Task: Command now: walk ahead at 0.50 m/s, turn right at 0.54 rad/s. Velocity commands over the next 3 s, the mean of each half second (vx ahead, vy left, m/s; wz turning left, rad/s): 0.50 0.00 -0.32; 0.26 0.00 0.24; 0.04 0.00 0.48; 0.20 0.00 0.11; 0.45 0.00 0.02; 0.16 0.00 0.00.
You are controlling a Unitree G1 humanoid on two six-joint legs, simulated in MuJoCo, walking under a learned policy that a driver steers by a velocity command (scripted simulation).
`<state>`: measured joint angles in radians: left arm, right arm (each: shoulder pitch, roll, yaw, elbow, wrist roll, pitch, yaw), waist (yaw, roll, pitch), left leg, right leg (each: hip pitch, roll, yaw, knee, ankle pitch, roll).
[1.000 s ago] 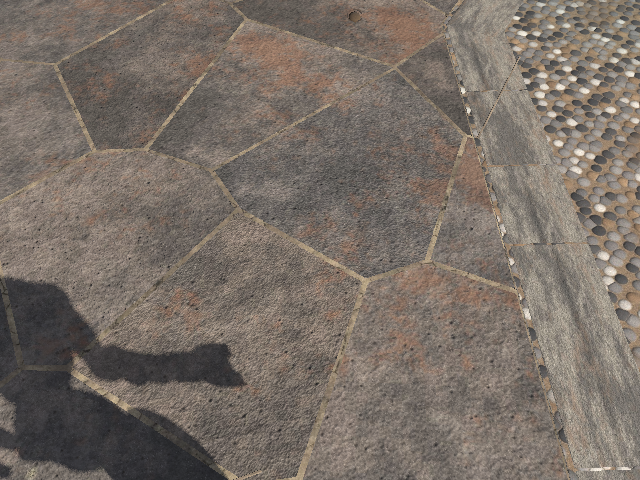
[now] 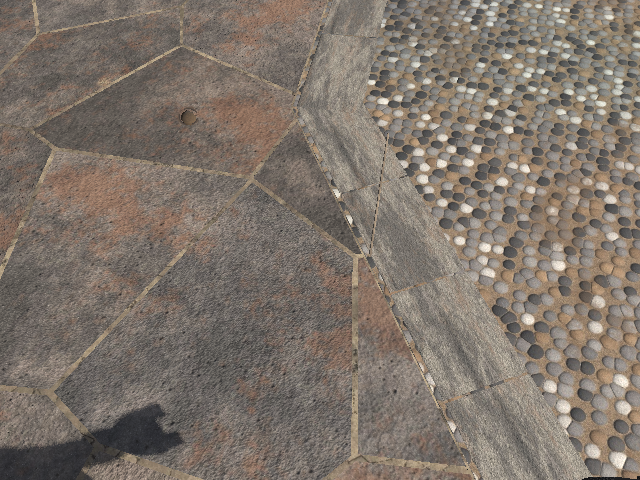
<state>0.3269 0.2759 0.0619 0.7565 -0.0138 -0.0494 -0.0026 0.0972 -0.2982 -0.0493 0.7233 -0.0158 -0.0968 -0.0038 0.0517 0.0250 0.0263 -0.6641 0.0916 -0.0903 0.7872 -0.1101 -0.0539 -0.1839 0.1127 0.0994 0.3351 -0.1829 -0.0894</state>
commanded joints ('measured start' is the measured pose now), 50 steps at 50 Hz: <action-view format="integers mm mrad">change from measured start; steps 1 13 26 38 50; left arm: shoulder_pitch -8 39 -267 -68 -262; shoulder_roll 180 162 39 134 164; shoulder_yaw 50 25 -12 25 45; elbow -69 -78 -161 -129 -57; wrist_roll -8 -20 2 25 24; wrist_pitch -8 -10 -29 0 17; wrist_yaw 17 16 -14 1 28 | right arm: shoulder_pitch -87 241 240 273 131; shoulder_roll -45 -121 -150 -139 -77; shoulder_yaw -6 -49 -41 -28 -41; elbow -78 -5 67 55 -52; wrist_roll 8 26 34 52 24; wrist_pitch -14 -22 2 48 153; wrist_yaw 7 28 12 -12 -1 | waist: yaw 6 -135 -126 10 -65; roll -94 103 50 -156 -134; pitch -28 -134 2 -279 -103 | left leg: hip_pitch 156 833 532 -30 249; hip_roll -69 254 95 -55 3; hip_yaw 46 -542 -30 1 94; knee -181 -505 -633 470 45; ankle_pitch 192 -416 127 -505 -153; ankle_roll -15 276 253 -4 11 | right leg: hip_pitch -107 -608 -403 341 -53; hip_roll -197 -99 -187 -487 -442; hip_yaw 154 84 -80 209 -137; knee -105 939 308 110 -97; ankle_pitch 156 -288 190 641 213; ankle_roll -135 58 101 -172 -141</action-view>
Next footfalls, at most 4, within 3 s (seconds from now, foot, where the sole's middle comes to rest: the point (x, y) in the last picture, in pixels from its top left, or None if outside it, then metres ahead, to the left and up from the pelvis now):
0.18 left None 0.29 0.14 -0.78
0.68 right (433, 457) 0.52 -0.15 -0.78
1.12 left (307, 453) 0.51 0.11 -0.78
1.58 right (418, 435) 0.56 -0.12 -0.78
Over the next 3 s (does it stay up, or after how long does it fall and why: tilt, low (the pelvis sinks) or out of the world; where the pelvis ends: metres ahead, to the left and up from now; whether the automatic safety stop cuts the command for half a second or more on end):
stays up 0.95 0.12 -0.01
